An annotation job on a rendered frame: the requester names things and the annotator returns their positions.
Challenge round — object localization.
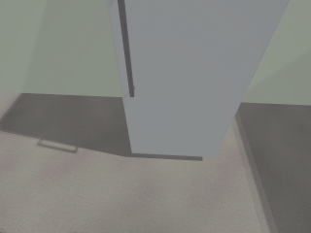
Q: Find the fridge door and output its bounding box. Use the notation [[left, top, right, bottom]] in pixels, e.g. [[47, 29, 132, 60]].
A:
[[108, 0, 290, 156]]

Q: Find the handle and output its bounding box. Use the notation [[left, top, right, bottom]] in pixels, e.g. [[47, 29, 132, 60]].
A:
[[118, 0, 135, 98]]

